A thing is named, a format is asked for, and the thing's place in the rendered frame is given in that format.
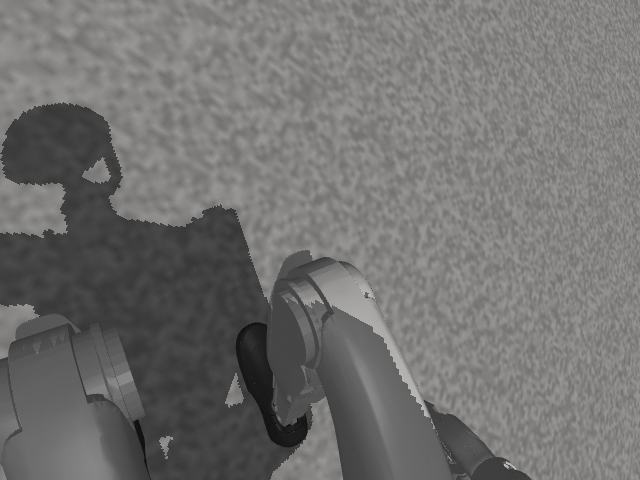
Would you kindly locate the right robot hand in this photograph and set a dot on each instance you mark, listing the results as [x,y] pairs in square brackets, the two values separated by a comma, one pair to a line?
[460,444]

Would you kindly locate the right robot arm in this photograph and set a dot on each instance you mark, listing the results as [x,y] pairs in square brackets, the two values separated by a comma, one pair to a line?
[498,468]

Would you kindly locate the left robot foot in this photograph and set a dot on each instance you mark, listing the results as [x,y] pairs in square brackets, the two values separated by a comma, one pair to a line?
[141,439]

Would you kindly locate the right robot foot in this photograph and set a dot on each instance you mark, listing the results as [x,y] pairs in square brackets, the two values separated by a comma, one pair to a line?
[258,377]

